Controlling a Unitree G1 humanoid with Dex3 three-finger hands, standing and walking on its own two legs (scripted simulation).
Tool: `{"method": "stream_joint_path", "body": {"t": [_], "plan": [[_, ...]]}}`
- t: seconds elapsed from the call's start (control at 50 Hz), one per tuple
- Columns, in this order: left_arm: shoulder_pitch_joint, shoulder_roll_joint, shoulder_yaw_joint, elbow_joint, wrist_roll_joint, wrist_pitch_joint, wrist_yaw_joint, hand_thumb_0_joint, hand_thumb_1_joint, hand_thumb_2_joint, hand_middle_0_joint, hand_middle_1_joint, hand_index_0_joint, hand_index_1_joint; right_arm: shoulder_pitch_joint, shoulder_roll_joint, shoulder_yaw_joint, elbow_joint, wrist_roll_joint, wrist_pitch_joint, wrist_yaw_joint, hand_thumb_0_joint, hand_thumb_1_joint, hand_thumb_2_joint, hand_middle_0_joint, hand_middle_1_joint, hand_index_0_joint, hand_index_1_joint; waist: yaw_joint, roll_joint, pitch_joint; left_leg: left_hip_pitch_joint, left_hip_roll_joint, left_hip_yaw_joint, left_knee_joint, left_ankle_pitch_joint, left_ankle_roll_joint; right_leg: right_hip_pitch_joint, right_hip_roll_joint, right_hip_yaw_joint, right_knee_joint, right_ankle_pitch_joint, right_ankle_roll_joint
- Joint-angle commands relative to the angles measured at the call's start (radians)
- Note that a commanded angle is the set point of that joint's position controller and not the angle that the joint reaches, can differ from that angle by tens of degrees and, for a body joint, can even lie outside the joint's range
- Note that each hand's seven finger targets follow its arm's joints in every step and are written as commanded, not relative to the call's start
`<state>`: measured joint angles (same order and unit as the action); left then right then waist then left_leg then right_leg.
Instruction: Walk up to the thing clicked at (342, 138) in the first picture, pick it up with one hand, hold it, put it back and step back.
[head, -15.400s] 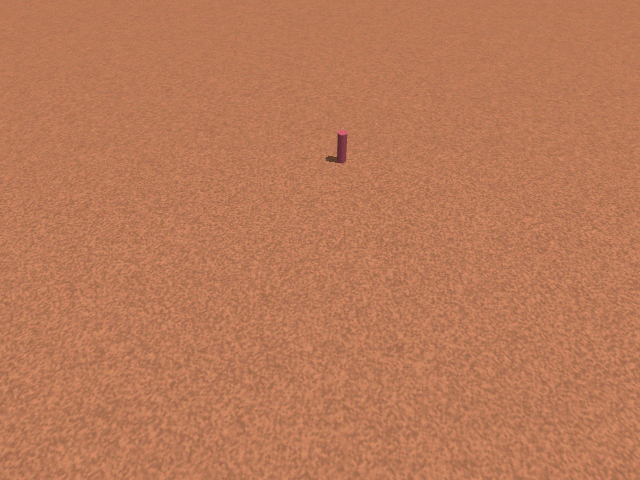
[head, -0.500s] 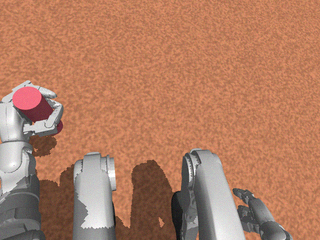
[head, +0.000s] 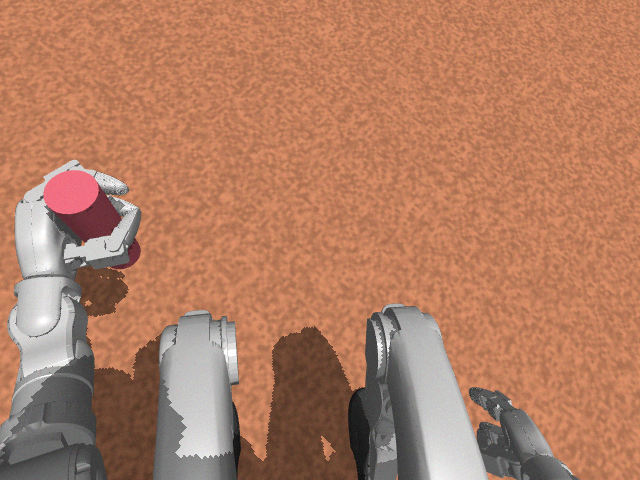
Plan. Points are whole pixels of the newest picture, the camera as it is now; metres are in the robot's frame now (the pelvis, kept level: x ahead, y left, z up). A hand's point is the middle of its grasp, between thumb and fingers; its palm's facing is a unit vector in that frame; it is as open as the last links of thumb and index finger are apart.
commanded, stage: settle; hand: left
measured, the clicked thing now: (100, 227) +0.42 +0.26 -0.04
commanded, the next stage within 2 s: lift in 0.02 s
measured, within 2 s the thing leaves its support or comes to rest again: neither
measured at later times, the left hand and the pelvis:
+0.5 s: hand (92, 213) +0.41 +0.24 +0.02, palm faces +0.15 -0.99 -0.05, open 6.2 cm; pelvis +0.00 +0.00 +0.03, yaw +1 degrees
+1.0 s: hand out of the picture +0.39 +0.23 +0.18, palm faces +0.17 -0.98 -0.06, open 6.2 cm; pelvis +0.02 +0.00 +0.16, yaw +3 degrees
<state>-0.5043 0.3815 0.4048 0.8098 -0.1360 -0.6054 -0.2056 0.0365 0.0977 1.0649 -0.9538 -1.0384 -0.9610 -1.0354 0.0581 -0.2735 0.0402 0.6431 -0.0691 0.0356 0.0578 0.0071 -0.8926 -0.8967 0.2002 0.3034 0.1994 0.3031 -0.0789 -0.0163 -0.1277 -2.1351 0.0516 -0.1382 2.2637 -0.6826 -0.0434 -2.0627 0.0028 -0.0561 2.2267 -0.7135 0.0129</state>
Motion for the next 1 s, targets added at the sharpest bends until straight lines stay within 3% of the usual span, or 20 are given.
{"method": "stream_joint_path", "body": {"t": [0.0,0.1,0.12,0.18,0.22,0.28,0.32,0.38,0.4,0.48,0.52,0.58,0.66,0.7,0.74,0.78,0.82,0.9,0.94,0.98], "plan": [[-0.279,0.195,0.034,-0.201,-0.019,-0.078,0.012,0.0,0.521,1.335,-1.307,-1.358,-1.292,-1.382,0.093,-0.191,-0.079,-0.064,-0.003,-0.026,-0.011,0.0,-0.88,-0.897,0.2,0.3,0.199,0.3,-0.002,0.142,-0.614,0.436,-0.023,0.09,-0.267,0.121,0.065,0.315,0.031,-0.039,-0.263,0.174,-0.047],[-0.296,0.211,0.034,-0.187,-0.01,-0.081,0.013,0.0,0.506,1.291,-1.277,-1.312,-1.263,-1.334,0.09,-0.191,-0.081,-0.066,-0.007,-0.026,-0.012,0.0,-0.881,-0.896,0.2,0.3,0.199,0.3,0.001,0.14,-0.622,0.433,-0.023,0.098,-0.274,0.088,0.067,0.327,0.029,-0.026,-0.29,0.139,-0.046],[-0.272,0.198,0.038,-0.153,-0.012,-0.076,0.014,0.0,0.517,1.211,-1.32,-1.359,-1.338,-1.345,0.093,-0.194,-0.083,-0.061,-0.003,-0.026,-0.013,0.0,-0.921,-0.899,0.2,0.299,0.2,0.299,0.0,0.131,-0.598,0.434,-0.023,0.096,-0.279,0.078,0.068,0.313,0.03,-0.029,-0.292,0.127,-0.047],[-0.254,0.227,0.062,-0.194,-0.015,-0.078,0.011,0.0,0.464,1.219,-1.28,-1.346,-1.296,-1.337,0.1,-0.198,-0.089,-0.064,0.001,-0.023,-0.015,0.0,-0.91,-0.898,0.2,0.299,0.2,0.299,0.024,0.157,-0.649,0.486,-0.025,0.094,-0.303,0.1,0.064,0.324,0.03,-0.035,-0.285,0.143,-0.053],[-0.287,0.196,0.022,-0.235,-0.026,-0.074,-0.003,0.0,0.473,1.228,-1.283,-1.352,-1.299,-1.342,0.1,-0.196,-0.089,-0.073,0.009,-0.027,-0.017,0.0,-0.911,-0.898,0.2,0.299,0.2,0.299,0.005,0.168,-0.648,0.494,-0.026,0.093,-0.318,0.088,0.063,0.327,0.028,-0.034,-0.298,0.137,-0.053],[-0.286,0.232,0.051,-0.276,-0.038,-0.067,-0.013,0.0,0.486,1.204,-1.266,-1.328,-1.283,-1.316,0.115,-0.194,-0.094,-0.067,0.015,-0.032,-0.024,0.0,-0.908,-0.897,0.2,0.299,0.2,0.299,0.013,0.147,-0.673,0.482,-0.024,0.102,-0.31,0.116,0.069,0.379,0.025,-0.014,-0.323,0.165,-0.045],[-0.219,0.183,0.022,-0.273,-0.051,-0.052,-0.026,0.0,0.491,1.213,-1.273,-1.338,-1.292,-1.326,0.111,-0.187,-0.096,-0.083,0.023,-0.035,-0.027,0.0,-0.907,-0.896,0.201,0.299,0.2,0.299,0.01,0.135,-0.668,0.498,-0.025,0.096,-0.335,0.117,0.069,0.378,0.025,-0.018,-0.338,0.162,-0.047],[-0.202,0.2,0.039,-0.278,-0.053,-0.025,-0.021,0.0,0.53,1.202,-1.252,-1.322,-1.275,-1.303,0.111,-0.193,-0.1,-0.088,0.035,-0.035,-0.035,0.0,-0.898,-0.894,0.201,0.299,0.2,0.299,0.026,0.156,-0.65,0.539,-0.025,0.089,-0.377,0.097,0.065,0.365,0.024,-0.024,-0.357,0.142,-0.054],[-0.214,0.177,0.012,-0.315,-0.048,-0.02,-0.018,0.0,0.519,1.204,-1.235,-1.308,-1.257,-1.292,0.106,-0.19,-0.102,-0.094,0.036,-0.035,-0.034,0.0,-0.896,-0.894,0.201,0.299,0.2,0.299,0.018,0.169,-0.648,0.55,-0.023,0.087,-0.389,0.086,0.062,0.357,0.023,-0.025,-0.36,0.134,-0.055],[-0.209,0.179,0.012,-0.393,-0.067,0.005,-0.008,0.0,0.496,1.21,-1.243,-1.315,-1.266,-1.3,0.109,-0.181,-0.102,-0.1,0.048,-0.041,-0.042,0.0,-0.895,-0.894,0.201,0.299,0.2,0.299,0.022,0.151,-0.641,0.565,-0.023,0.087,-0.42,0.074,0.066,0.402,0.021,-0.007,-0.418,0.12,-0.05],[-0.122,0.132,-0.018,-0.383,-0.071,0.025,-0.011,0.0,0.522,1.209,-1.25,-1.321,-1.273,-1.304,0.102,-0.181,-0.107,-0.12,0.057,-0.046,-0.047,0.0,-0.894,-0.893,0.201,0.299,0.2,0.299,0.017,0.142,-0.644,0.603,-0.023,0.078,-0.447,0.086,0.065,0.403,0.02,-0.016,-0.431,0.134,-0.052],[-0.147,0.173,-0.006,-0.48,-0.069,0.05,0.004,0.0,0.55,1.213,-1.239,-1.317,-1.264,-1.297,0.105,-0.175,-0.108,-0.12,0.063,-0.046,-0.056,0.0,-0.886,-0.891,0.201,0.299,0.2,0.299,0.034,0.144,-0.654,0.648,-0.02,0.083,-0.478,0.103,0.064,0.455,0.019,-0.001,-0.478,0.149,-0.05],[-0.066,0.115,-0.04,-0.532,-0.075,0.097,0.026,0.0,0.498,1.223,-1.239,-1.327,-1.262,-1.311,0.107,-0.156,-0.114,-0.132,0.074,-0.051,-0.061,0.0,-0.888,-0.892,0.201,0.299,0.2,0.299,0.028,0.098,-0.623,0.658,-0.018,0.087,-0.52,0.103,0.068,0.534,0.014,0.019,-0.559,0.143,-0.039],[-0.096,0.146,-0.024,-0.613,-0.077,0.112,0.038,0.0,0.489,1.205,-1.226,-1.306,-1.249,-1.29,0.11,-0.16,-0.118,-0.13,0.079,-0.052,-0.065,0.0,-0.886,-0.891,0.201,0.299,0.2,0.299,0.044,0.125,-0.642,0.714,-0.018,0.085,-0.551,0.118,0.066,0.553,0.012,0.02,-0.574,0.161,-0.043],[-0.064,0.115,-0.054,-0.63,-0.074,0.137,0.05,0.0,0.501,1.201,-1.221,-1.297,-1.243,-1.282,0.108,-0.157,-0.118,-0.139,0.085,-0.051,-0.068,0.0,-0.885,-0.891,0.201,0.299,0.2,0.299,0.036,0.132,-0.633,0.76,-0.016,0.076,-0.589,0.127,0.063,0.574,0.012,0.011,-0.591,0.176,-0.044],[0.0,0.115,-0.049,-0.636,-0.064,0.164,0.071,0.0,0.515,1.204,-1.223,-1.301,-1.245,-1.285,0.105,-0.15,-0.118,-0.149,0.091,-0.051,-0.073,0.0,-0.885,-0.891,0.201,0.299,0.2,0.299,0.045,0.118,-0.623,0.793,-0.017,0.066,-0.633,0.115,0.062,0.605,0.011,0.005,-0.622,0.171,-0.043],[0.01,0.077,-0.085,-0.7,-0.069,0.182,0.085,0.0,0.54,1.192,-1.206,-1.278,-1.227,-1.262,0.095,-0.148,-0.121,-0.159,0.095,-0.054,-0.077,0.0,-0.883,-0.891,0.201,0.299,0.2,0.299,0.046,0.123,-0.617,0.85,-0.017,0.065,-0.673,0.13,0.06,0.636,0.01,0.008,-0.659,0.184,-0.044],[0.074,0.072,-0.101,-0.78,-0.07,0.225,0.114,0.0,0.529,1.19,-1.215,-1.286,-1.235,-1.271,0.097,-0.133,-0.123,-0.178,0.106,-0.061,-0.089,0.0,-0.885,-0.891,0.201,0.299,0.2,0.299,0.041,0.085,-0.6,0.885,-0.021,0.079,-0.729,0.158,0.063,0.773,0.007,0.029,-0.759,0.208,-0.032],[0.112,0.077,-0.093,-0.813,-0.064,0.243,0.133,0.0,0.52,1.18,-1.212,-1.277,-1.233,-1.261,0.099,-0.126,-0.122,-0.18,0.106,-0.067,-0.092,0.0,-0.885,-0.891,0.201,0.299,0.2,0.299,0.045,0.085,-0.609,0.935,-0.021,0.084,-0.754,0.223,0.066,0.834,0.006,0.032,-0.789,0.275,-0.029],[0.123,0.061,-0.121,-0.856,-0.062,0.259,0.148,0.0,0.5,1.173,-1.202,-1.27,-1.222,-1.255,0.103,-0.121,-0.12,-0.184,0.108,-0.069,-0.096,0.0,-0.887,-0.891,0.201,0.299,0.2,0.299,0.037,0.092,-0.589,0.973,-0.023,0.087,-0.794,0.228,0.066,0.88,0.008,0.035,-0.832,0.286,-0.027]]}}
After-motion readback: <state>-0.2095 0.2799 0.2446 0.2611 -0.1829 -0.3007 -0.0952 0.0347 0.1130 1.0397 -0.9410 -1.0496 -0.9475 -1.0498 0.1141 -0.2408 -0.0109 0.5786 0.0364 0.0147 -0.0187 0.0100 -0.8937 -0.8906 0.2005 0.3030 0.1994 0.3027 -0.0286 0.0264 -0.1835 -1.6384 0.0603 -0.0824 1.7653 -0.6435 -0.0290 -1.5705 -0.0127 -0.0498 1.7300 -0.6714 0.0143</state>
